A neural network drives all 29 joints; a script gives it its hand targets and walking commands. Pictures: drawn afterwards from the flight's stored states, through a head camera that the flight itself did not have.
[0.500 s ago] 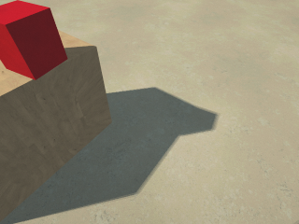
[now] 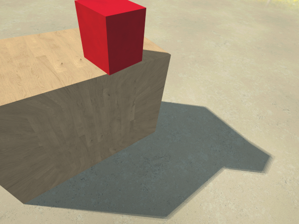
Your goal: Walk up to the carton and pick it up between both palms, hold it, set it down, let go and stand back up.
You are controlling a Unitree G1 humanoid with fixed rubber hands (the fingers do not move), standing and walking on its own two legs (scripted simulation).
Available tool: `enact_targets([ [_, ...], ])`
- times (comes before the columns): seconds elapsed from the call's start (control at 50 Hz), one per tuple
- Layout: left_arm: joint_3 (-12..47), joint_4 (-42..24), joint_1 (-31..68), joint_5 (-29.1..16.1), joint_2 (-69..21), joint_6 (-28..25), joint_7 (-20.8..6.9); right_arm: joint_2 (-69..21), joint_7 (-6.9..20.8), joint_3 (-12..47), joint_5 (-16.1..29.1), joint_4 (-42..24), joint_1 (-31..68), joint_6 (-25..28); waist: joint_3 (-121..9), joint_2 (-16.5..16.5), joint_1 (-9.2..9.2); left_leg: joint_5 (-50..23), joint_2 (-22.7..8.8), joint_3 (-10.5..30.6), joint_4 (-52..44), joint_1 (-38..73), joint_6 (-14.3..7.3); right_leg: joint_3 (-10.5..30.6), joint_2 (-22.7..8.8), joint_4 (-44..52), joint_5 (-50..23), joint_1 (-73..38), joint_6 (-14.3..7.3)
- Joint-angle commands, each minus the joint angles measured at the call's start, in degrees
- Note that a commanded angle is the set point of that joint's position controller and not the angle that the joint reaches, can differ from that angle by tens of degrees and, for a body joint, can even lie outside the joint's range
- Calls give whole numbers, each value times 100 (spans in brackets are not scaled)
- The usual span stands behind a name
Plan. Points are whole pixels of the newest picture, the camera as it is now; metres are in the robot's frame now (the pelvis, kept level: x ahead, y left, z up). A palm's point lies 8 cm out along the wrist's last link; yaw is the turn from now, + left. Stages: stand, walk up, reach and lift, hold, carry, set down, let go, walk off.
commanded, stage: walk up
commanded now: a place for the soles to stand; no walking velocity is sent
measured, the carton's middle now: (112, 34) +0.89 +0.13 +0.11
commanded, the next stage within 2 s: none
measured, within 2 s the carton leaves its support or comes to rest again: neither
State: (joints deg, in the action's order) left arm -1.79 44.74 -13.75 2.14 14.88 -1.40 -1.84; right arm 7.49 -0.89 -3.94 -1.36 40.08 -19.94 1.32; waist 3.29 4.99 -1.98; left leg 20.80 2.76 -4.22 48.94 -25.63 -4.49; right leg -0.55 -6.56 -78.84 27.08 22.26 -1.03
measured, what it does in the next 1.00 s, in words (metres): walks ahead, turning left: right foot, then left foot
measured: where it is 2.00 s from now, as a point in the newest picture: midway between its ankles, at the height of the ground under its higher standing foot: (131, 182)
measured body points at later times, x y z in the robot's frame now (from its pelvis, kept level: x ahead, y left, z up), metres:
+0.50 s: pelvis +0.21 -0.01 +0.01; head +0.23 -0.02 +0.46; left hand +0.36 +0.19 -0.08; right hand +0.27 -0.24 -0.12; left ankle +0.07 +0.07 -0.65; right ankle +0.31 -0.09 -0.69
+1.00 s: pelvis +0.37 +0.04 +0.01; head +0.36 +0.07 +0.46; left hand +0.36 +0.29 -0.13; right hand +0.57 -0.10 -0.07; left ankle +0.40 +0.16 -0.69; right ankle +0.32 -0.09 -0.62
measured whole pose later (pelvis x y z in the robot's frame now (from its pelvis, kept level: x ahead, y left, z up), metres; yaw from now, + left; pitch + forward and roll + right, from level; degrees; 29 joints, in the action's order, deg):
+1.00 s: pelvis +0.37 +0.04 +0.01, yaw +17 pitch -2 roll -1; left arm -3.5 41.6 -20.9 2.8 11.7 1.3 -2.7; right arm 3.0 -2.4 -1.2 -3.2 33.7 -15.7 4.2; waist 0.9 3.4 0.9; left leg 18.7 -2.5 -4.7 45.4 -25.1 -1.8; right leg -3.9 -2.7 -69.7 32.2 21.4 1.4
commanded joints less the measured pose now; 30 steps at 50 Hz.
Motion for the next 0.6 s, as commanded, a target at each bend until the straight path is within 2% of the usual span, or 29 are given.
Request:
enact_targets([
  [0.0,58,-842,-94,-106,105,-156,29,922,-80,-239,-92,-629,-282,316,-129,-915,124,112,-1743,3331,-3195,440,-700,264,-333,-47,-460,1118,-1],
  [0.04,87,-1000,73,-69,-6,-65,27,887,-66,-251,-116,-593,-515,423,-7,-636,99,10,-1695,3274,-3346,510,-781,189,-284,279,-748,1442,94],
  [0.08,121,-1167,326,-27,-40,-38,49,812,-59,-253,-94,-534,-684,486,118,-586,52,-95,-1697,3243,-3489,850,-873,164,-301,723,-1053,1990,191],
  [0.14,179,-1332,701,8,-100,-90,43,628,-72,-220,-120,-436,-924,534,125,-545,-54,-719,-1566,2945,-3505,1456,-792,75,-293,1592,-1516,2441,269],
  [0.22,301,-1484,1170,3,-389,-176,14,614,-41,-229,-65,-358,-920,523,56,-784,-233,-1582,-1039,2119,-3165,1630,-526,-313,-90,3054,-2011,2001,195],
  [0.28,315,-1546,1231,-10,-526,-230,32,713,-5,-271,-34,-370,-912,470,-16,-1067,-327,-1895,-954,1933,-2933,1452,-522,-596,132,3781,-1996,1288,35],
  [0.32,234,-1537,923,38,-508,-289,72,747,5,-301,-43,-399,-896,434,-51,-1062,-239,-1794,-1114,2150,-2721,1295,-532,-549,212,4105,-1794,610,-144],
  [0.34,165,-1500,630,63,-458,-327,101,766,18,-305,-53,-403,-852,411,-75,-974,-107,-1660,-1136,2218,-2462,1208,-546,-530,281,4318,-1632,199,-233],
  [0.36,70,-1433,144,89,-354,-379,144,728,44,-265,-58,-402,-751,391,-173,-682,169,-1657,-990,2089,-1872,985,-510,-572,383,4716,-1710,-509,-346],
  [0.38,-57,-1278,-534,121,-123,-433,198,530,110,-171,-62,-357,-831,409,-587,-220,418,-1659,-574,1703,-671,812,-390,-424,325,4836,-1716,-1419,-474],
  [0.4,-167,-1216,-1189,245,132,-455,252,229,178,-34,-54,-335,-1051,433,-1372,403,616,-634,-218,1190,1014,141,-134,857,-839,4901,-1113,-2535,-782],
  [0.42,-335,-1289,-1182,209,537,-480,290,400,170,-56,-23,-549,-1227,324,-1396,970,536,1637,627,638,2593,-1337,197,3515,-2176,5980,-90,-3166,-1503],
  [0.44,-417,-1247,-1110,70,338,-407,344,694,108,-137,-152,-682,-958,226,-1364,605,561,1550,229,804,3010,-1808,199,4477,-2419,6502,870,-3004,-1794],
  [0.46,-306,-1364,-954,-15,37,-374,387,827,98,-156,-252,-773,-540,193,-1038,373,608,1148,77,930,3194,-1981,245,4139,-2222,6674,796,-2768,-1640],
  [0.48,-222,-1440,-825,-6,-96,-400,425,818,99,-138,-219,-787,-200,158,-800,61,657,884,-101,892,3376,-2054,311,3286,-2055,6512,274,-2518,-1438],
  [0.5,-201,-1467,-690,39,-110,-453,454,791,139,-115,-159,-745,-94,126,-693,-132,606,667,-242,863,3290,-1926,361,2531,-1896,6379,-162,-2170,-1299],
  [0.52,-186,-1398,-558,46,-142,-505,452,692,170,-97,-160,-729,-82,84,-515,-44,500,544,-331,879,3135,-1678,412,1939,-1771,6348,-721,-1710,-1254],
  [0.54,-157,-1277,-482,38,-210,-542,422,596,188,-74,-173,-758,-11,50,-413,-77,413,498,-381,899,3000,-1440,461,1520,-1665,6385,-1075,-1324,-1222],
  [0.58,-142,-1078,-522,14,-233,-616,368,411,191,-5,-205,-761,138,17,-187,-104,310,405,-462,818,2700,-1272,558,1025,-1589,6512,-1483,-876,-1229],
])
